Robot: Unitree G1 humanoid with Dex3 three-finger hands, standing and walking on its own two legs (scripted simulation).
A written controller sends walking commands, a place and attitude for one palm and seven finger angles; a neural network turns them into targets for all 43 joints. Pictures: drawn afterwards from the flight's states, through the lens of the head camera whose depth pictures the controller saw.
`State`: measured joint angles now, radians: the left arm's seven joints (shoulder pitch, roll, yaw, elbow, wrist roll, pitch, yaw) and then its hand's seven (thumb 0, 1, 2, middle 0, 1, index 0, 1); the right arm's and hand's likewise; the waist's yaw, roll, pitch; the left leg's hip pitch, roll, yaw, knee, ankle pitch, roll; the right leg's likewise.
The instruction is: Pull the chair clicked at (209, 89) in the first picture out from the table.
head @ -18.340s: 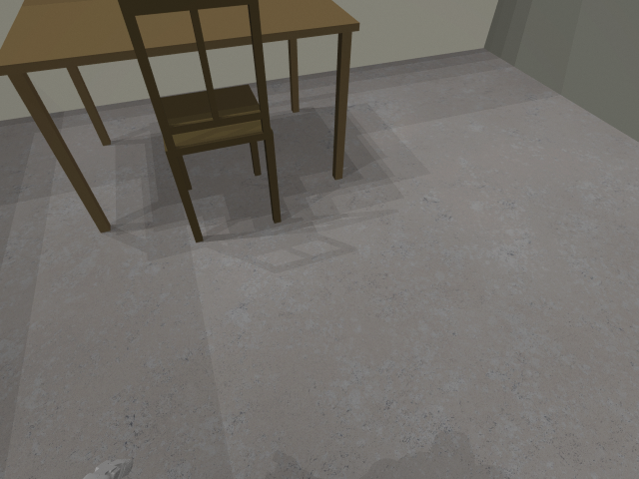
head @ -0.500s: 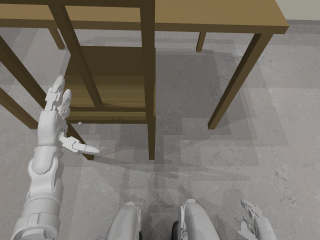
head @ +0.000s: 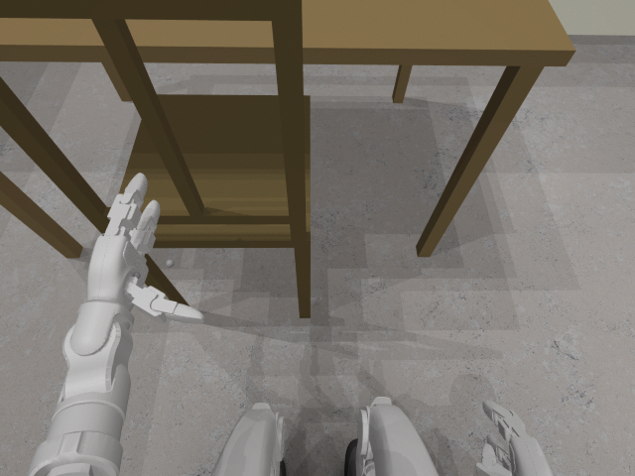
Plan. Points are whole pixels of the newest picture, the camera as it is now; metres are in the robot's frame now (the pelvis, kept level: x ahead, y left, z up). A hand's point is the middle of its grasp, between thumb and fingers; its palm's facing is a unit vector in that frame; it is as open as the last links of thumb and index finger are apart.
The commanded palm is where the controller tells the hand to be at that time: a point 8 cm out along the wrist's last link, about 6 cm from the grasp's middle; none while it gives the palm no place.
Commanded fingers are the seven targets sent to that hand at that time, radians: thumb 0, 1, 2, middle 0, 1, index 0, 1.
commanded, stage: push the fingers through the gap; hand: left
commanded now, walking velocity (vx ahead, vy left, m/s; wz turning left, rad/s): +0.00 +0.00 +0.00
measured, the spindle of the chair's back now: (164, 140) +0.52 +0.22 +0.07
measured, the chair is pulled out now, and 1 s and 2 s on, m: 0.00 0.00 0.00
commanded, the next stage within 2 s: hook a spindle and tug to test in 1.58 s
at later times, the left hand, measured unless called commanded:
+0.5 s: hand (166, 222) +0.42 +0.21 +0.03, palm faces +0.05 -1.00 -0.03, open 16.9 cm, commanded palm +0.39 +0.26 +0.03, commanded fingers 0.00 -0.50 0.30 -0.06 -0.08 -0.06 -0.08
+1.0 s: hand (181, 187) +0.48 +0.20 +0.03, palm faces +0.04 -1.00 -0.04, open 16.9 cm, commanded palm +0.45 +0.25 +0.03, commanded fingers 0.00 -0.50 0.30 -0.06 -0.08 -0.06 -0.08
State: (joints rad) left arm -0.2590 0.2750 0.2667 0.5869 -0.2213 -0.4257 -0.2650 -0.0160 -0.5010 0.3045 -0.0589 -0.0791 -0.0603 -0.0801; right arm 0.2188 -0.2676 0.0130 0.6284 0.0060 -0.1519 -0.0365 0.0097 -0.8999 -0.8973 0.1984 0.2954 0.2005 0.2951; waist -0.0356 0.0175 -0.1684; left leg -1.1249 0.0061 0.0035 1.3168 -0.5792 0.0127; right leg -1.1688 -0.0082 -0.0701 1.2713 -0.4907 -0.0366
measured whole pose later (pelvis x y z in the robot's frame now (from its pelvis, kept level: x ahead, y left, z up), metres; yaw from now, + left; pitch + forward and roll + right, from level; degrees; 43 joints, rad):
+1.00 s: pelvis +0.00 +0.01 -0.01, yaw -1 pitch +26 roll -2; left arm -0.73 0.42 0.38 1.02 -0.11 -0.46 -0.22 -0.02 -0.50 0.30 -0.06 -0.08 -0.06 -0.08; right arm 0.27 -0.28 0.03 0.67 -0.03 -0.11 -0.02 0.01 -0.90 -0.90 0.20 0.30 0.20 0.30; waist -0.13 0.02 -0.16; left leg -1.24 0.01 0.00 1.36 -0.58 0.03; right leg -1.28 0.00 -0.07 1.30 -0.48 -0.02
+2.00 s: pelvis -0.01 +0.01 -0.01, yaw -1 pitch +27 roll -2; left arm -0.80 0.45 0.39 1.09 -0.08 -0.48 -0.20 -0.02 -0.50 0.30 -0.20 -0.51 -0.20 -0.51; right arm 0.28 -0.28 0.03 0.66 -0.03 -0.06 0.00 0.01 -0.90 -0.90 0.20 0.30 0.20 0.29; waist -0.14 0.02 -0.15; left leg -1.26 0.01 -0.01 1.37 -0.58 0.02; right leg -1.29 0.00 -0.08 1.29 -0.47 -0.03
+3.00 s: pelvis +0.02 +0.01 +0.00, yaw -2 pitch +26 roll -2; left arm -0.56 0.36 0.36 0.85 -0.14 -0.46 -0.16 0.01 0.75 0.78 -0.43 -1.42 -0.39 -1.45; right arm 0.28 -0.26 0.01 0.63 -0.02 -0.02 0.02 0.01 -0.90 -0.90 0.20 0.30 0.20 0.29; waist -0.12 0.02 -0.17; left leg -1.15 0.03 0.02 1.30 -0.60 0.03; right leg -1.20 0.02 -0.05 1.23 -0.48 -0.02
